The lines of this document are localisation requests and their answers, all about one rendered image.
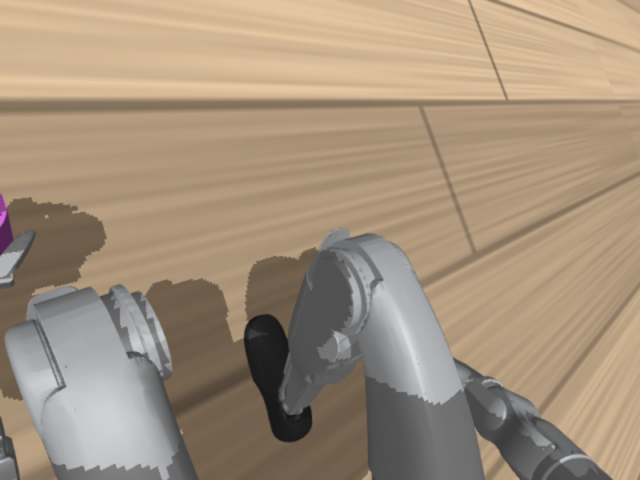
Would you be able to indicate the left robot arm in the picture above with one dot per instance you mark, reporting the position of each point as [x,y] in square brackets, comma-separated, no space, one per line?
[8,462]

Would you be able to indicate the bottle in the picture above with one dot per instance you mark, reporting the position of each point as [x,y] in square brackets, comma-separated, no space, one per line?
[6,236]

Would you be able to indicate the right robot arm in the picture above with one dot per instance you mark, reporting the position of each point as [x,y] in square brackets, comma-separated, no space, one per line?
[534,448]

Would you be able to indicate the right robot hand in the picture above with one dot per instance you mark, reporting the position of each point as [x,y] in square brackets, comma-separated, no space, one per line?
[466,373]

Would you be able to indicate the right robot foot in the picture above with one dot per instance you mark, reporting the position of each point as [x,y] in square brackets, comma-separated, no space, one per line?
[266,347]

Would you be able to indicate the left robot hand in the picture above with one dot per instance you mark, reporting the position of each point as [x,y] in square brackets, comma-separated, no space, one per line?
[13,256]

